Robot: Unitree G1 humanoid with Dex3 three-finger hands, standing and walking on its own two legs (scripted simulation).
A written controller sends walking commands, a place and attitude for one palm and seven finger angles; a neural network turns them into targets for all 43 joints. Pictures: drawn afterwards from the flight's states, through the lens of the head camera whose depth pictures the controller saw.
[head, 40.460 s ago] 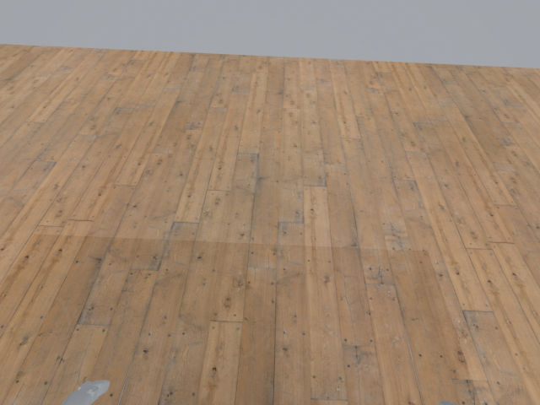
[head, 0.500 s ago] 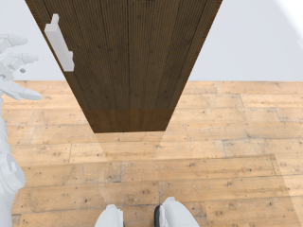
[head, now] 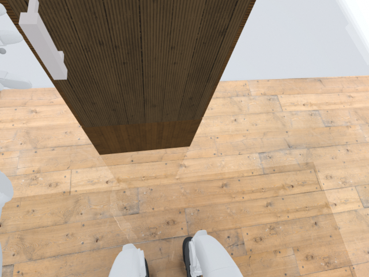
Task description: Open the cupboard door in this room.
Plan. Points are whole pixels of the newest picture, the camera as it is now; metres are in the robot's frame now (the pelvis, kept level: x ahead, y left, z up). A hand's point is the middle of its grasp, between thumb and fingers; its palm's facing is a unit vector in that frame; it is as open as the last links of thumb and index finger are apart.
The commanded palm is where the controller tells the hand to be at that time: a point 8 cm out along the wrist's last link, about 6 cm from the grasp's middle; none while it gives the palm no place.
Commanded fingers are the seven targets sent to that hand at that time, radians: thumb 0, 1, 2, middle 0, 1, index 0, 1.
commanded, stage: move the hooked fingers beside the handle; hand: left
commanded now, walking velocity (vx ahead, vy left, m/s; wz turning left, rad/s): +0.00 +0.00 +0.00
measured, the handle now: (48, 41) +0.57 +0.21 +0.08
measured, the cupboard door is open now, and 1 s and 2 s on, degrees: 0 0 0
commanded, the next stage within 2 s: slide the fingers in behind the handle in 0.68 s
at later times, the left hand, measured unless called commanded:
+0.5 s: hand (4, 59) +0.51 +0.26 +0.09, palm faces +0.01 -1.00 +0.00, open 14.0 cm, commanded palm +0.50 +0.30 +0.08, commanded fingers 0.00 -0.50 0.30 -0.30 -1.20 -0.30 -1.20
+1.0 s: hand (11, 59) +0.52 +0.26 +0.09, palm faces -0.01 -1.00 +0.01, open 14.0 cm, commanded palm +0.50 +0.29 +0.08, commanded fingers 0.00 -0.50 0.30 -0.30 -1.20 -0.30 -1.20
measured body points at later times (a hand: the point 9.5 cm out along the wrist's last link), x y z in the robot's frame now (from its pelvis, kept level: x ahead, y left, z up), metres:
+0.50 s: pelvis +0.01 +0.00 +0.01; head +0.16 +0.03 +0.43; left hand +0.51 +0.32 +0.10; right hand +0.01 -0.28 -0.09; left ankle -0.01 +0.09 -0.67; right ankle +0.03 -0.14 -0.67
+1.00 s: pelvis +0.00 -0.01 +0.00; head +0.16 +0.03 +0.42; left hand +0.51 +0.31 +0.09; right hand -0.01 -0.28 -0.10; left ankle -0.01 +0.09 -0.67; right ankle +0.03 -0.14 -0.67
